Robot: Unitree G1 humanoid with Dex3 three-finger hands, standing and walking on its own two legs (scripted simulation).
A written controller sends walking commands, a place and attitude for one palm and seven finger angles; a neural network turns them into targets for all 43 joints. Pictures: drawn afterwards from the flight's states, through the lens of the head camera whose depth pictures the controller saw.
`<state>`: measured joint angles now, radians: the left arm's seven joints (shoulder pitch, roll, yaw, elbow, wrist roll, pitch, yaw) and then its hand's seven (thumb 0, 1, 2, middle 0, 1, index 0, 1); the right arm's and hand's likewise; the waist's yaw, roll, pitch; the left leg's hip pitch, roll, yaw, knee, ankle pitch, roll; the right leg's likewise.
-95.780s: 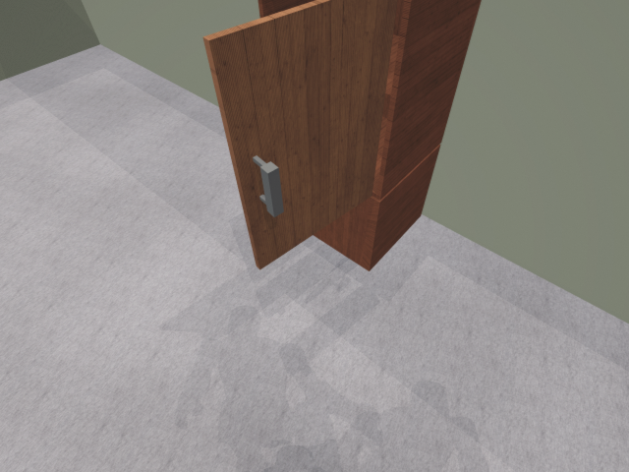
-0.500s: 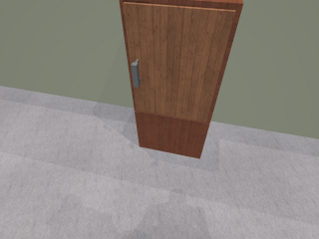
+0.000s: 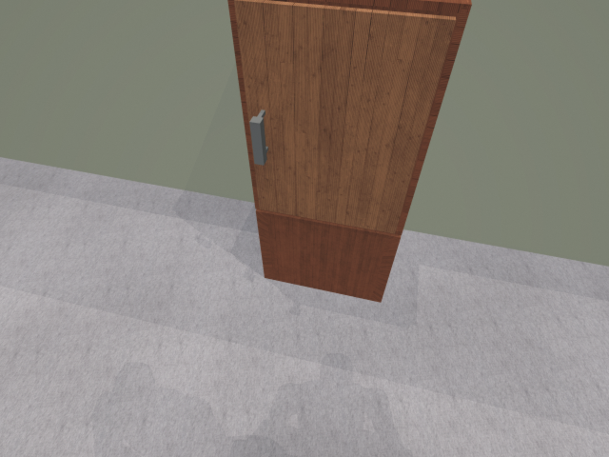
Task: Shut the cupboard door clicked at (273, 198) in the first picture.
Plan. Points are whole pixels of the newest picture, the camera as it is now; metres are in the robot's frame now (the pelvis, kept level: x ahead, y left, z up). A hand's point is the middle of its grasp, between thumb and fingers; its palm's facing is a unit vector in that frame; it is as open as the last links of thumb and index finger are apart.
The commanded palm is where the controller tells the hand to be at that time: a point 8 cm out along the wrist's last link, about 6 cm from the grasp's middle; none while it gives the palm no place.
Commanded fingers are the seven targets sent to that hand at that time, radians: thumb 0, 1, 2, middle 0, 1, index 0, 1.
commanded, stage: look to check the result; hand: left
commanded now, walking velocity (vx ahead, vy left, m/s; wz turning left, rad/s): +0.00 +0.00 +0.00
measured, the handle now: (261, 137) +0.84 +0.16 -0.06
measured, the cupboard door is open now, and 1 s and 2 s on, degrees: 0 0 0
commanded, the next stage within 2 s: stand and wait in 0.34 s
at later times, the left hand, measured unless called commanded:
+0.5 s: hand out of the picture +0.05 +0.20 -0.16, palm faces +0.01 -0.96 -0.27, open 7.4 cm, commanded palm none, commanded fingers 0.00 0.90 0.90 -0.20 -0.30 -0.20 -0.30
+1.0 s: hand out of the picture +0.05 +0.19 -0.16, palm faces +0.01 -0.96 -0.28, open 7.4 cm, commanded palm none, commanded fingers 0.00 0.90 0.90 -0.20 -0.30 -0.20 -0.30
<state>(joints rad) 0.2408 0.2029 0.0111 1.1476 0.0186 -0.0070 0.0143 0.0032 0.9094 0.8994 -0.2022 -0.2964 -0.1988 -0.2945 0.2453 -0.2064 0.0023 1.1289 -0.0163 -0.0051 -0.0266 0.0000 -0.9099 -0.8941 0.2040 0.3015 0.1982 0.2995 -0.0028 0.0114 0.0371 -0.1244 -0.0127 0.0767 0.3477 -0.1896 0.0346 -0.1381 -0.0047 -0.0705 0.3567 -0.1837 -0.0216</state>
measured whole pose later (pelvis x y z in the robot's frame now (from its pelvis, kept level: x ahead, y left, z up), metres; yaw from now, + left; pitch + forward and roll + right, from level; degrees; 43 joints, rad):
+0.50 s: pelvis +0.01 -0.01 +0.00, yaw +0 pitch -2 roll +0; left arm 0.18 0.24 0.01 1.14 0.02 -0.02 0.01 0.00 0.91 0.90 -0.20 -0.30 -0.20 -0.29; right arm 0.18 -0.26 0.00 1.13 -0.02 -0.01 -0.02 0.00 -0.91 -0.89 0.20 0.30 0.20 0.30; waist 0.00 0.01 0.03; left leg -0.09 0.00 0.07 0.31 -0.18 0.02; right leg -0.10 0.01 -0.08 0.32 -0.18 -0.04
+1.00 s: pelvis +0.02 -0.03 +0.00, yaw +0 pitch -2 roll +0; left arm 0.19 0.24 0.01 1.15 0.02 -0.02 0.01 0.00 0.91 0.90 -0.20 -0.30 -0.20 -0.29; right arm 0.19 -0.26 0.00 1.14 -0.02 0.00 -0.02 0.00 -0.91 -0.89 0.20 0.30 0.20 0.30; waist 0.00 0.02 0.03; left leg -0.08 0.02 0.06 0.30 -0.19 0.00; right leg -0.08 0.03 -0.09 0.30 -0.19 -0.06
